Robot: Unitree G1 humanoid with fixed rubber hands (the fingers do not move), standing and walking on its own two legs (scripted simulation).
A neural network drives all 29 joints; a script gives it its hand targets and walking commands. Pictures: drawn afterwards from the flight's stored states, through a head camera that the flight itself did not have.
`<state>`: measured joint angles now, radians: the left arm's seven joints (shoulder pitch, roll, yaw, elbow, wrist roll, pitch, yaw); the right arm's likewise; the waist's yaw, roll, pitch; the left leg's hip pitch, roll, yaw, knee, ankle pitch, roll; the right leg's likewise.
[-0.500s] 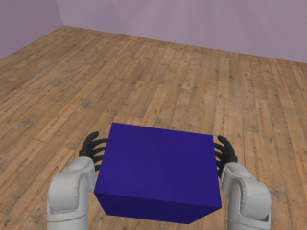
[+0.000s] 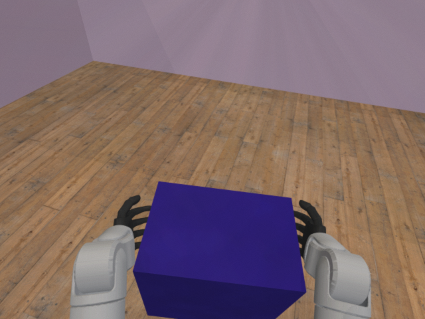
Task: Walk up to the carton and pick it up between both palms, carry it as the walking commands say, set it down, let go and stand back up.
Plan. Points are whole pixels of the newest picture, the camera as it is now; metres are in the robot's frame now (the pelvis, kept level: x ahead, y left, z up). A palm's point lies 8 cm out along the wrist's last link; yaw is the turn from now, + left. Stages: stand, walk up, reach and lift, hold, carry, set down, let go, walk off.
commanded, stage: carry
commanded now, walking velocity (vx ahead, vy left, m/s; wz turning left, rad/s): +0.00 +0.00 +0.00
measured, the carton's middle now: (214, 260) +0.24 +0.00 +0.02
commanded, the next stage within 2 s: none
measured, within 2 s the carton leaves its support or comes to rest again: neither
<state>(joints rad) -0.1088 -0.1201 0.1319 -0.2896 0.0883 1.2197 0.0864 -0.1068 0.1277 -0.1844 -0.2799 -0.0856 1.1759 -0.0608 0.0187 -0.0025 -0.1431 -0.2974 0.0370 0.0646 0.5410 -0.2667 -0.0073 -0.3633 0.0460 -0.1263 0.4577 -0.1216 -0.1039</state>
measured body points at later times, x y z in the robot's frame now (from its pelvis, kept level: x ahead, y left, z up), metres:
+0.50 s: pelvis -0.02 +0.01 +0.00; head -0.04 +0.02 +0.45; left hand +0.26 +0.16 +0.06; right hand +0.24 -0.17 +0.06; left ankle +0.01 +0.12 -0.73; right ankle +0.08 -0.06 -0.73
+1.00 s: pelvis +0.02 +0.06 +0.00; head -0.01 +0.06 +0.45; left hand +0.29 +0.22 +0.04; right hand +0.29 -0.11 +0.04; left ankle +0.01 +0.13 -0.73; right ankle +0.08 -0.06 -0.73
